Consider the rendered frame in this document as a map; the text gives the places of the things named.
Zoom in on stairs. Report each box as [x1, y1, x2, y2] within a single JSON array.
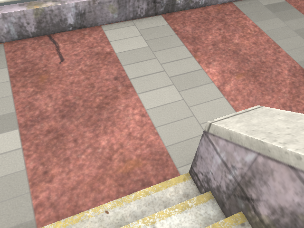
[[41, 172, 252, 228]]

